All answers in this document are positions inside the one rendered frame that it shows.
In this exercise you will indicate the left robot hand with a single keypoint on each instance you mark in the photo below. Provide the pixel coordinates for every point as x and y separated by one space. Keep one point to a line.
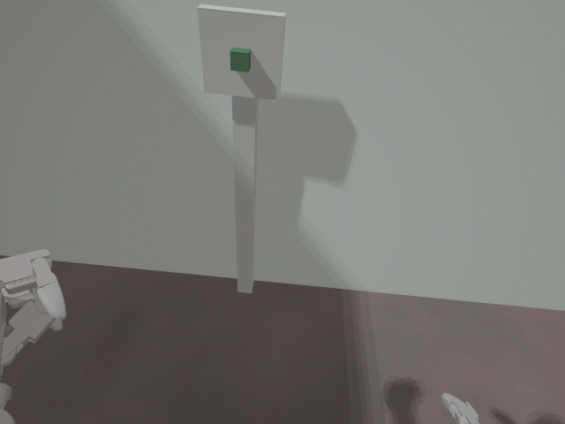
25 279

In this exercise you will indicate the panel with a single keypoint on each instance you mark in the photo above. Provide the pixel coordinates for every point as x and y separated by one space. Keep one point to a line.
222 28

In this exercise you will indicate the right robot hand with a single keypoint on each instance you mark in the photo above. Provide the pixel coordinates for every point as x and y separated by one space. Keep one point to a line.
462 412

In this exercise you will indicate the button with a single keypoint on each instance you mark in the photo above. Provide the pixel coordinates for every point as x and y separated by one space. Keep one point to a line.
240 59

